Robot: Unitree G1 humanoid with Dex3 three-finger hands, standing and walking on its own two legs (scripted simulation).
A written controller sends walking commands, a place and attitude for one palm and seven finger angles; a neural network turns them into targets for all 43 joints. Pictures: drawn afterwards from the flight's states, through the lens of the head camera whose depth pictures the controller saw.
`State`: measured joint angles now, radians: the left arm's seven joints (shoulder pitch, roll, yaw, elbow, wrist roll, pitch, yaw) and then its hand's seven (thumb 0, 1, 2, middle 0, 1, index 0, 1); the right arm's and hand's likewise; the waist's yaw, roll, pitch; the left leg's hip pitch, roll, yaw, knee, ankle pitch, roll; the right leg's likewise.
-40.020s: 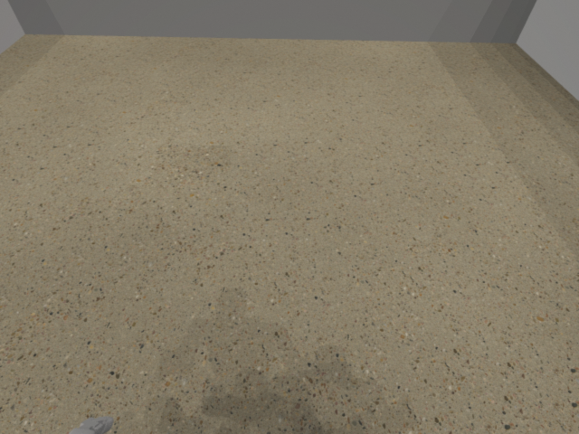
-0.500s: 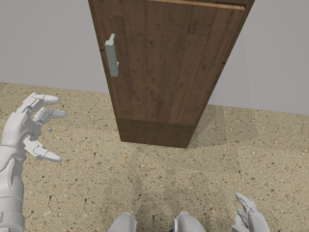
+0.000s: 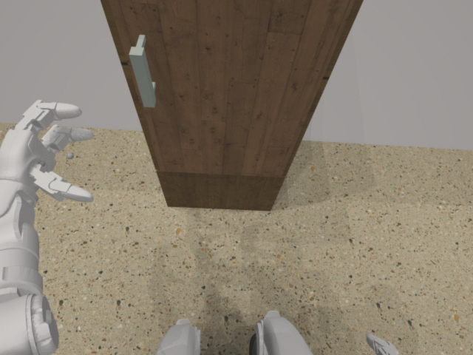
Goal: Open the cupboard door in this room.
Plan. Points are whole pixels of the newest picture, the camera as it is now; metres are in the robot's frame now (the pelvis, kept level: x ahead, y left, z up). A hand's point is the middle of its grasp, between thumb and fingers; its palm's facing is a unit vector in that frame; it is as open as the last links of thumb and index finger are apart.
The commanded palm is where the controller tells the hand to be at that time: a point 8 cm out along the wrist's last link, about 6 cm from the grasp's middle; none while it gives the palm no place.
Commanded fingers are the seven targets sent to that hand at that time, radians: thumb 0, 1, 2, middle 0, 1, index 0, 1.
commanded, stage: move the hooked fingers beside the handle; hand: left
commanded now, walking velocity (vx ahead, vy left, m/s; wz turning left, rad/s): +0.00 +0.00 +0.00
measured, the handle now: (145, 72) +0.62 +0.18 +0.06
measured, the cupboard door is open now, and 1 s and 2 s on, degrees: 0 0 0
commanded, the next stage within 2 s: slide the fingers in behind the handle in 1.62 s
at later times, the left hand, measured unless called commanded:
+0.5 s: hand (89, 115) +0.50 +0.25 +0.07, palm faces -0.03 -1.00 -0.02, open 14.0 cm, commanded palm +0.49 +0.30 +0.06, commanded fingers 0.00 -0.50 0.30 -0.30 -1.20 -0.30 -1.20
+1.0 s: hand (104, 89) +0.57 +0.25 +0.06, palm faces -0.03 -1.00 -0.03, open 14.0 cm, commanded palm +0.55 +0.28 +0.06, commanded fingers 0.00 -0.50 0.30 -0.30 -1.20 -0.30 -1.20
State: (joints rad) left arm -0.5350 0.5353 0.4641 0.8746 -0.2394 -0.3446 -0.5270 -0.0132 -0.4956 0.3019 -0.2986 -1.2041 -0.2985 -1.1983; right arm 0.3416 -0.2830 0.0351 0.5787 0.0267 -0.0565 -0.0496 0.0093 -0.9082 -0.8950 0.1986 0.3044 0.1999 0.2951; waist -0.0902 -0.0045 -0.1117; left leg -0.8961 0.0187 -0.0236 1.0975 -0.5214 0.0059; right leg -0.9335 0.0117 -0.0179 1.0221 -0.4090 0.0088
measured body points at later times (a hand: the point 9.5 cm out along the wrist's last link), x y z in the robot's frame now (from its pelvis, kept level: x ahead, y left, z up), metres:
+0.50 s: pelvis +0.00 +0.01 -0.01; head +0.14 +0.04 +0.41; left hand +0.49 +0.31 +0.07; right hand +0.02 -0.27 -0.11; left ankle +0.00 +0.11 -0.66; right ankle +0.04 -0.13 -0.66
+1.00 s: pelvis +0.00 +0.01 -0.02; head +0.20 +0.04 +0.38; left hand +0.57 +0.30 +0.06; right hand -0.04 -0.24 -0.11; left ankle +0.00 +0.11 -0.66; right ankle +0.04 -0.13 -0.66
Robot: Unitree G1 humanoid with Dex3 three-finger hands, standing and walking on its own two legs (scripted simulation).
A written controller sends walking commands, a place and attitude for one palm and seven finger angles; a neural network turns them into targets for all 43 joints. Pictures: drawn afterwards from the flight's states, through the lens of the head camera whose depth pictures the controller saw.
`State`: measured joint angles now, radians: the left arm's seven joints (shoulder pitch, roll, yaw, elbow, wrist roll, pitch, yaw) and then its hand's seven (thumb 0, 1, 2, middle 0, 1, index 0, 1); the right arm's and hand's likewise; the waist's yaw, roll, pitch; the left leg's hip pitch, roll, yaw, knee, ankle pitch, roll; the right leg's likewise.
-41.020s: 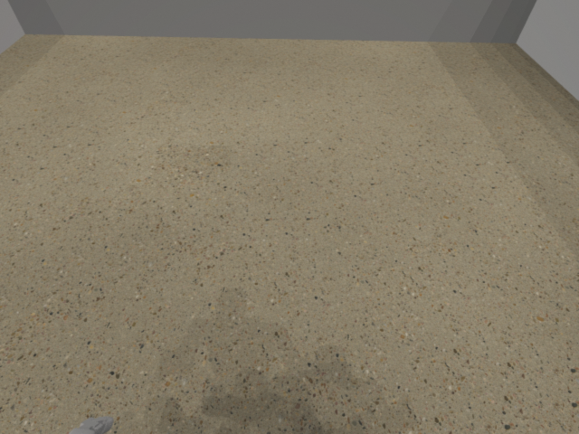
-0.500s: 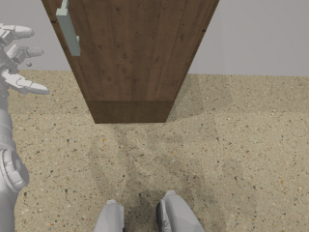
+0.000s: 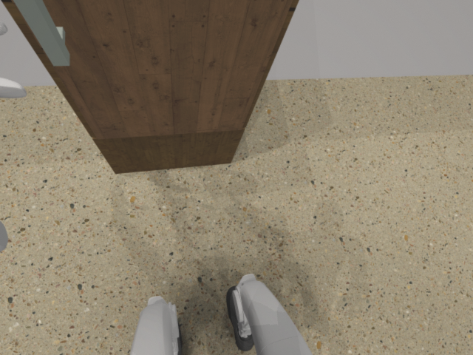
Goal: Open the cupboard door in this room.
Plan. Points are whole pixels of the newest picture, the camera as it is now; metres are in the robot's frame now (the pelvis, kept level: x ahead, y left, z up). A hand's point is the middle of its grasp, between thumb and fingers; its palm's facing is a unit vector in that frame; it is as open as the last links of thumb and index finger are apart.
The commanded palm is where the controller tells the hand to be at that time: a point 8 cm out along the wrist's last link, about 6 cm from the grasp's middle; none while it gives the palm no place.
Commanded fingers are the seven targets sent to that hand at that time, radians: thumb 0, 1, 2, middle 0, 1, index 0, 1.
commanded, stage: move the hooked fingers beside the handle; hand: left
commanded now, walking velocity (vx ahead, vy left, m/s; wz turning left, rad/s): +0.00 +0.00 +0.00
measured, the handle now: (43, 14) +0.60 +0.20 +0.08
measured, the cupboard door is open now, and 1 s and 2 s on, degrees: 0 0 0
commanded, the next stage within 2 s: slide the fingers in behind the handle in 0.62 s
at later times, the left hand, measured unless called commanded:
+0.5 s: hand out of the picture +0.54 +0.26 +0.08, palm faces +0.03 -1.00 -0.03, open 14.0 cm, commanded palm +0.53 +0.30 +0.08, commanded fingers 0.00 -0.50 0.30 -0.30 -1.20 -0.30 -1.20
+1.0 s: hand out of the picture +0.54 +0.25 +0.08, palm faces +0.01 -1.00 -0.01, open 14.0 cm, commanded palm +0.53 +0.28 +0.07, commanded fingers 0.00 -0.50 0.30 -0.30 -1.20 -0.30 -1.20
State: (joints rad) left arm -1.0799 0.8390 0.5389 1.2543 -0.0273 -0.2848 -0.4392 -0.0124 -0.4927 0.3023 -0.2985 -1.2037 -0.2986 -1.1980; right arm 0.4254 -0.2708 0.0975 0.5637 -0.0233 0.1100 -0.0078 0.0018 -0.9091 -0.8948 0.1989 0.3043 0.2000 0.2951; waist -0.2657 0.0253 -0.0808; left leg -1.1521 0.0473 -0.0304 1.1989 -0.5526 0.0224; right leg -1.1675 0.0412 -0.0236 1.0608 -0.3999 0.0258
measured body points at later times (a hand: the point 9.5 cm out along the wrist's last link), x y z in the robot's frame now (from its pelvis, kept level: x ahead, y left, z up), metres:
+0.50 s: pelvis +0.00 +0.00 +0.01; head +0.17 +0.04 +0.42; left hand +0.53 +0.31 +0.08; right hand +0.01 -0.27 -0.09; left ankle -0.01 +0.10 -0.64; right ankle +0.05 -0.14 -0.64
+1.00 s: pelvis +0.00 +0.00 +0.00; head +0.17 +0.04 +0.41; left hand +0.54 +0.30 +0.08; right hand -0.02 -0.26 -0.09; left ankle -0.01 +0.10 -0.64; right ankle +0.05 -0.14 -0.64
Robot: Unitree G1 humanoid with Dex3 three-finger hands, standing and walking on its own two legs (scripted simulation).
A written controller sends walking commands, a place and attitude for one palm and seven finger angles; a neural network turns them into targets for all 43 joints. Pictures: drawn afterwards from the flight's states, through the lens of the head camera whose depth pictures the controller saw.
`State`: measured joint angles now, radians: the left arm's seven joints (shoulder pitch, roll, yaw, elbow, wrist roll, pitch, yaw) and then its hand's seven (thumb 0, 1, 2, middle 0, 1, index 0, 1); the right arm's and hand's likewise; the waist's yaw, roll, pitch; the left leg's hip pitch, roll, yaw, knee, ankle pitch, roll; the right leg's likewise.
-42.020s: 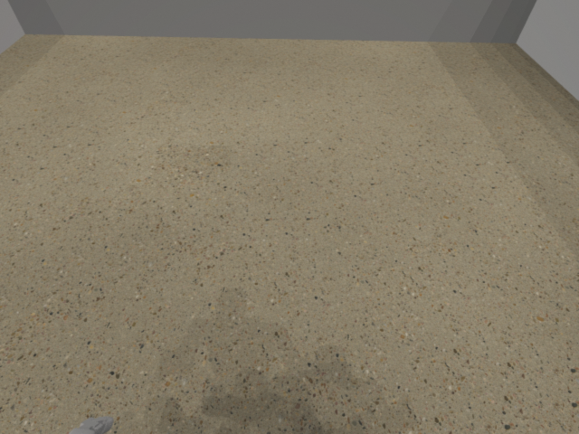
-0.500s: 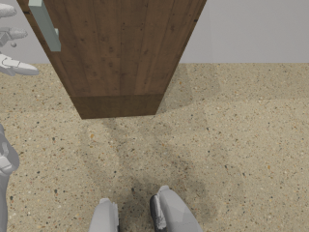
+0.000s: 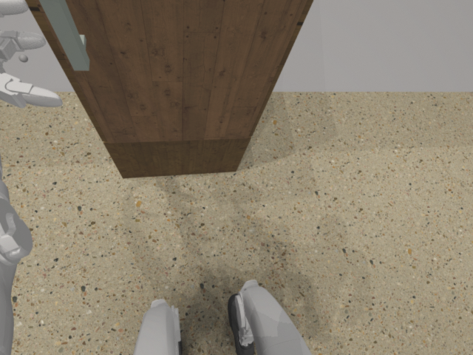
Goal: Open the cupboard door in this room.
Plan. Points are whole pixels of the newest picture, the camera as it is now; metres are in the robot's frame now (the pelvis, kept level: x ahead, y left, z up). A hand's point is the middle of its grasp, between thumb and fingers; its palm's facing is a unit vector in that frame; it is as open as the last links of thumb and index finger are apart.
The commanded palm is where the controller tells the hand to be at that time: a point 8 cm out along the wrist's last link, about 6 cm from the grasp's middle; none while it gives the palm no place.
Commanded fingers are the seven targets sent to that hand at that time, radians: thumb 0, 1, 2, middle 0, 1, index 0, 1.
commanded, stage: slide the fingers in behind the handle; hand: left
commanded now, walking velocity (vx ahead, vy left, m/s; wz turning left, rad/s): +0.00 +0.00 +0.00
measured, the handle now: (68, 22) +0.61 +0.19 +0.08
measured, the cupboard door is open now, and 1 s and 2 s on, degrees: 0 0 0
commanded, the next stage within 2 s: close the thumb around the handle in 1.32 s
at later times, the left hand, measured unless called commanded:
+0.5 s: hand (51, 55) +0.56 +0.21 +0.07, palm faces +0.00 -1.00 -0.02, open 13.9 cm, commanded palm +0.54 +0.24 +0.07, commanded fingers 0.00 -0.50 0.30 -0.30 -1.20 -0.30 -1.20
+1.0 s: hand (65, 57) +0.56 +0.19 +0.07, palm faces +0.01 -1.00 -0.01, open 14.0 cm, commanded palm +0.54 +0.22 +0.07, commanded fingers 0.00 -0.50 0.30 -0.30 -1.20 -0.30 -1.20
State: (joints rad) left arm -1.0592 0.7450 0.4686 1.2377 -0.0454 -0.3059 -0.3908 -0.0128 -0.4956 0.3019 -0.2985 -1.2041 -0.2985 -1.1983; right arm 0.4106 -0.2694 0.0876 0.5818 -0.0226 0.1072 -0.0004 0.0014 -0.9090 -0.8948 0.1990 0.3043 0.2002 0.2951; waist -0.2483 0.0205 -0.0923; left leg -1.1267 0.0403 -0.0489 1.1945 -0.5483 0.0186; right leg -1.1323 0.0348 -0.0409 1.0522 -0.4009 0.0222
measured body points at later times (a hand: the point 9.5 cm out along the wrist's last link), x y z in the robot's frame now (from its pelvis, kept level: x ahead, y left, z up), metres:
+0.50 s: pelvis +0.01 +0.00 +0.00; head +0.18 +0.03 +0.41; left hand +0.55 +0.26 +0.07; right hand -0.02 -0.25 -0.10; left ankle -0.01 +0.10 -0.64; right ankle +0.05 -0.14 -0.64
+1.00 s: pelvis +0.01 +0.00 +0.00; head +0.18 +0.03 +0.42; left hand +0.55 +0.24 +0.07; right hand -0.01 -0.26 -0.10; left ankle -0.01 +0.10 -0.64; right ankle +0.05 -0.14 -0.64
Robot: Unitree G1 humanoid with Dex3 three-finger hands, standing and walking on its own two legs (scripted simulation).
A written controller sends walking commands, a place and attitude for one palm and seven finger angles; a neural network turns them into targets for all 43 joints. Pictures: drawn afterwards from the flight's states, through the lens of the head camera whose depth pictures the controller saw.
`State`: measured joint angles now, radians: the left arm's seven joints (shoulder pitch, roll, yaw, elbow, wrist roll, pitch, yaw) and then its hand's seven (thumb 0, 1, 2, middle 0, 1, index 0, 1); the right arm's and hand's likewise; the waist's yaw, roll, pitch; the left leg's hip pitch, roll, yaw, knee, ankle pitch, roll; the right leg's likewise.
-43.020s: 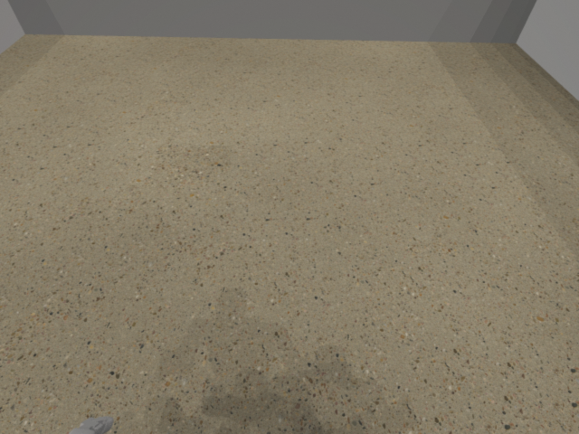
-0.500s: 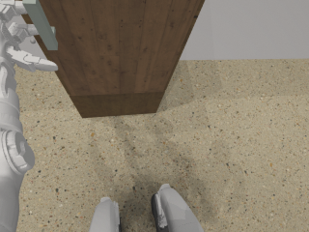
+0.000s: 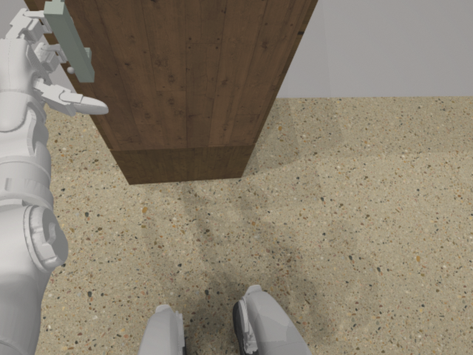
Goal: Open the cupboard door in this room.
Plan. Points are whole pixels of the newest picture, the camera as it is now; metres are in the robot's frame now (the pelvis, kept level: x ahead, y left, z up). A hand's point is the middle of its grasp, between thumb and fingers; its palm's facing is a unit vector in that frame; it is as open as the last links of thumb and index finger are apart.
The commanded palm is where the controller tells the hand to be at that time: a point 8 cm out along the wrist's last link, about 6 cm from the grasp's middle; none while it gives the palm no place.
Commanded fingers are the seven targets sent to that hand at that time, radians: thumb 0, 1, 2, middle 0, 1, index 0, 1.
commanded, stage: slide the fingers in behind the handle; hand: left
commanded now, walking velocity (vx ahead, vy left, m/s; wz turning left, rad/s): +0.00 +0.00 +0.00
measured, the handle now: (74, 36) +0.60 +0.19 +0.08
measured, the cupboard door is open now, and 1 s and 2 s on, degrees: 0 0 32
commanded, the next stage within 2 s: close the thumb around the handle in 0.32 s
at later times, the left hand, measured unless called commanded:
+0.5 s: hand (79, 70) +0.54 +0.18 +0.07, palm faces +0.00 -1.00 -0.02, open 13.9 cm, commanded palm +0.52 +0.22 +0.07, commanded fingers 0.00 -0.22 0.42 -0.32 -1.23 -0.32 -1.23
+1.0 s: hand (85, 69) +0.55 +0.17 +0.07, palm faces +0.00 -1.00 -0.03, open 6.1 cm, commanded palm +0.52 +0.21 +0.07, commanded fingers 0.00 0.90 0.90 -0.40 -1.35 -0.40 -1.35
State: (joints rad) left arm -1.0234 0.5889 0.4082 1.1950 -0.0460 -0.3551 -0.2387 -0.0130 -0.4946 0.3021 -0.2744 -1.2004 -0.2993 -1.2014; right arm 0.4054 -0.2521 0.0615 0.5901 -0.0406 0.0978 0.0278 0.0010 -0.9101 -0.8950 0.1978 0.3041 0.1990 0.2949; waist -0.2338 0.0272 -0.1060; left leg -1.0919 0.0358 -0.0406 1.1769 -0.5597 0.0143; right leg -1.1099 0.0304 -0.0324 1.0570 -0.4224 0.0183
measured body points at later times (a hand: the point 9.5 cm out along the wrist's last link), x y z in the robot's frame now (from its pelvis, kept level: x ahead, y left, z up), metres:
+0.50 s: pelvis -0.01 +0.00 +0.00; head +0.16 +0.03 +0.42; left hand +0.54 +0.23 +0.07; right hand -0.02 -0.26 -0.10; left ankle -0.02 +0.10 -0.65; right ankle +0.03 -0.14 -0.65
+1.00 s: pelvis -0.01 +0.00 +0.00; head +0.16 +0.02 +0.41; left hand +0.54 +0.22 +0.07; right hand -0.03 -0.26 -0.11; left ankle -0.02 +0.10 -0.65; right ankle +0.03 -0.14 -0.65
